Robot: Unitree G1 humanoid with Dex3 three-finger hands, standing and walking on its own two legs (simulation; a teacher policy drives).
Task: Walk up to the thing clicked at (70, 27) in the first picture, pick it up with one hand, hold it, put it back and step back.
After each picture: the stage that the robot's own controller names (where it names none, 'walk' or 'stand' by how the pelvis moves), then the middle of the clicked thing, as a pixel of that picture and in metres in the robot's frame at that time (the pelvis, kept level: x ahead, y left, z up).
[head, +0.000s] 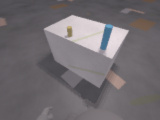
stand; (69, 31) +0.97 +0.31 -0.01
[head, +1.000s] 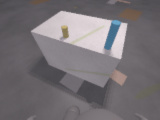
walk; (65, 31) +0.82 +0.29 +0.02
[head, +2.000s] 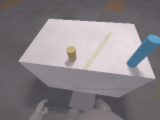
stand; (71, 54) +0.49 +0.15 +0.01
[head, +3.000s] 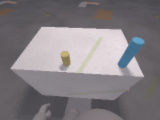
stand; (65, 58) +0.45 +0.23 +0.02
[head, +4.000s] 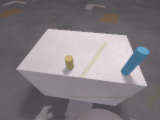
stand; (69, 62) +0.44 +0.20 -0.01
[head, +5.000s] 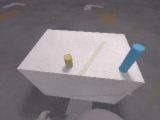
stand; (68, 61) +0.46 +0.21 -0.01
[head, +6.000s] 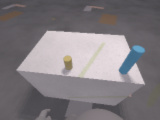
stand; (68, 63) +0.45 +0.21 -0.01
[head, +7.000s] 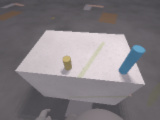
stand; (67, 63) +0.44 +0.21 -0.01
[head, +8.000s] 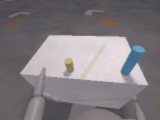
rise first; (69, 65) +0.43 +0.22 -0.01
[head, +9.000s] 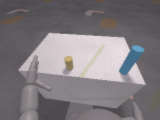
go down; (69, 63) +0.46 +0.22 +0.00
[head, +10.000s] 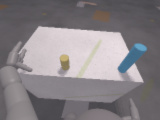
go down; (65, 62) +0.43 +0.21 +0.01
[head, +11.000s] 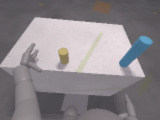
close in; (64, 56) +0.45 +0.20 +0.03
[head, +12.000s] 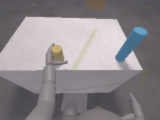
close; (58, 54) +0.45 +0.22 +0.05
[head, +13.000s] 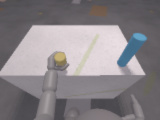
lift; (61, 61) +0.38 +0.20 +0.09
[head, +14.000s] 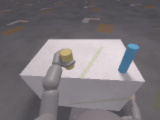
lift; (67, 59) +0.33 +0.16 +0.20
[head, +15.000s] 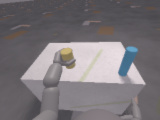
hold; (68, 58) +0.34 +0.16 +0.21
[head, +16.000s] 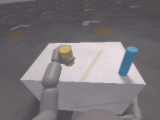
hold; (67, 56) +0.33 +0.16 +0.24
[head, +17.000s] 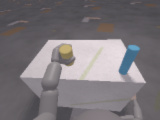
crouch; (67, 56) +0.33 +0.16 +0.23
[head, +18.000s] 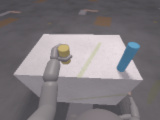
crouch; (64, 54) +0.39 +0.19 +0.17
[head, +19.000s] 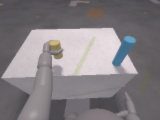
lower; (56, 49) +0.47 +0.22 +0.13
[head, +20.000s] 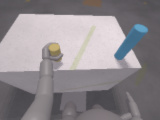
lower; (56, 53) +0.45 +0.22 +0.06
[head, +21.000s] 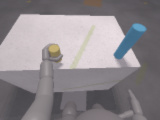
lower; (55, 54) +0.45 +0.22 +0.06
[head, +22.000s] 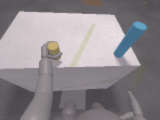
lower; (55, 51) +0.46 +0.22 +0.06
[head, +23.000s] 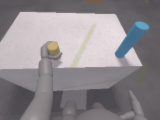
rest; (54, 51) +0.46 +0.23 +0.06
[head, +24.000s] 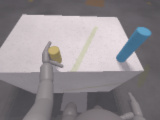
withdraw; (55, 55) +0.43 +0.23 +0.05
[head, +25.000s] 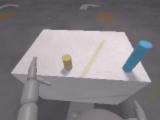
sink last; (67, 62) +0.43 +0.21 +0.03
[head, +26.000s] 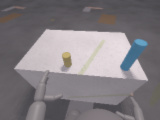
stand; (67, 59) +0.45 +0.23 +0.03
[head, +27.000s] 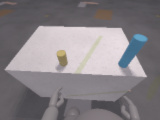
stand; (62, 58) +0.44 +0.24 +0.05
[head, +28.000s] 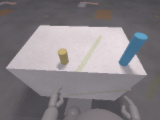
stand; (63, 56) +0.45 +0.23 +0.05
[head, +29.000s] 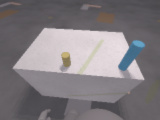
stand; (66, 59) +0.46 +0.22 +0.01
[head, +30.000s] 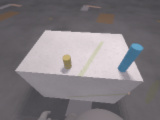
stand; (67, 62) +0.46 +0.22 -0.01
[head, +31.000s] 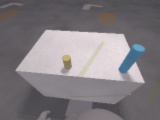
stand; (67, 62) +0.45 +0.21 -0.01
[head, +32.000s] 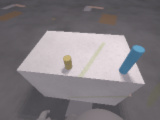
stand; (68, 62) +0.45 +0.21 -0.01
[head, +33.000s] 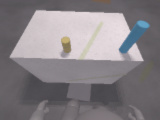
walk; (66, 45) +0.53 +0.22 +0.01
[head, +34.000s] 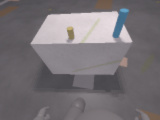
walk; (70, 33) +0.77 +0.29 +0.01
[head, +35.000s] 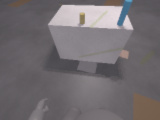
stand; (82, 18) +1.08 +0.21 +0.01
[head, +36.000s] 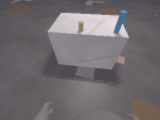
stand; (80, 26) +1.06 +0.19 -0.01
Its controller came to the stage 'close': yes
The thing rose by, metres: 0.23
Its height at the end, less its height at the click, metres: +0.00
